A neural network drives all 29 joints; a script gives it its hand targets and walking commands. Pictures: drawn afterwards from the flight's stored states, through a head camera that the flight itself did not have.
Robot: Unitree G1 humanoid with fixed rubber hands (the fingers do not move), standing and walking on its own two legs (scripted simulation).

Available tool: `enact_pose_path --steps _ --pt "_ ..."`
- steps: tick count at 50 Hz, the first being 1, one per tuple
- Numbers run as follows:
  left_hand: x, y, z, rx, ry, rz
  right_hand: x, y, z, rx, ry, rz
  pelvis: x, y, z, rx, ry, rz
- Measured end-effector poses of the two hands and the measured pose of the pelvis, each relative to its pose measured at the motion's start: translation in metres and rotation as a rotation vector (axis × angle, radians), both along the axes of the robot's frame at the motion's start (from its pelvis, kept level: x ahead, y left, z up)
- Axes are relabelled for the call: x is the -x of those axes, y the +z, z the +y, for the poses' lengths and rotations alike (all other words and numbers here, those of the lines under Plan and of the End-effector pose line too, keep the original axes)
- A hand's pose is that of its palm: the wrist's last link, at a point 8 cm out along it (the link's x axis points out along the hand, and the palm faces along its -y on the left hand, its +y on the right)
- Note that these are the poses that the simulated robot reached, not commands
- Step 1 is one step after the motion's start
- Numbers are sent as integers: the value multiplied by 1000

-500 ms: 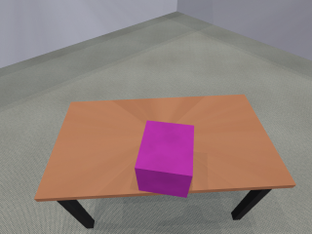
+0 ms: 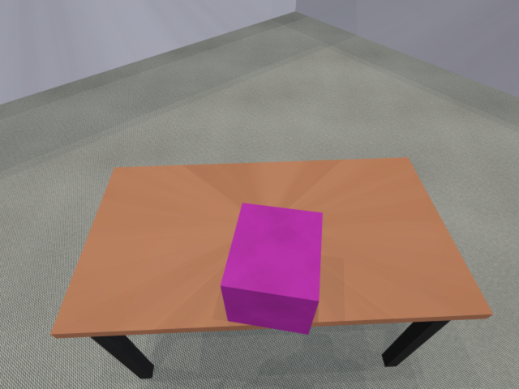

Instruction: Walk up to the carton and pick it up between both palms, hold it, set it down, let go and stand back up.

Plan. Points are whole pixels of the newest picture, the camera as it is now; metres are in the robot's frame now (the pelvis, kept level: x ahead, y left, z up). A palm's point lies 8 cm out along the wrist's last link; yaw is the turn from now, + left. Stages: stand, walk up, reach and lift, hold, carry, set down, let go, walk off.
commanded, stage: stand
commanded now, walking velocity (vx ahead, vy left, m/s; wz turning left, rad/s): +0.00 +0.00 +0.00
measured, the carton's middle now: (274, 267) +0.39 -0.02 -0.14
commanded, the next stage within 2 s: none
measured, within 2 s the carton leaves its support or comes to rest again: neither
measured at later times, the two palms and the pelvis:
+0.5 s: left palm out of the picture +0.04 +0.24 -0.13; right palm out of the picture +0.03 -0.24 -0.14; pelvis +0.01 +0.00 +0.00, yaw +0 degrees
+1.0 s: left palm out of the picture +0.02 +0.23 -0.13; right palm out of the picture +0.01 -0.24 -0.14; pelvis +0.01 -0.01 +0.00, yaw +0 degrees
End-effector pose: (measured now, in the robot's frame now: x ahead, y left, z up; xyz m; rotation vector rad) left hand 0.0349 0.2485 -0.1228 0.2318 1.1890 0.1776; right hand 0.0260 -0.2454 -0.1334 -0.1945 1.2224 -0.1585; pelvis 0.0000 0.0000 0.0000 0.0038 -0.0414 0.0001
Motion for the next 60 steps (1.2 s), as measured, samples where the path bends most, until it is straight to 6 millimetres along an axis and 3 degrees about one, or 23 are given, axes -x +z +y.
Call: enact_pose_path --steps 21,60 --pt "-5 -3 -10 12 12 31 -6 -3 3 -11 -12 25 -10 2 -4 2 2 -2" --pt "16 -8 -24 29 37 99 22 -8 4 -26 -31 118 -8 3 -12 6 4 0"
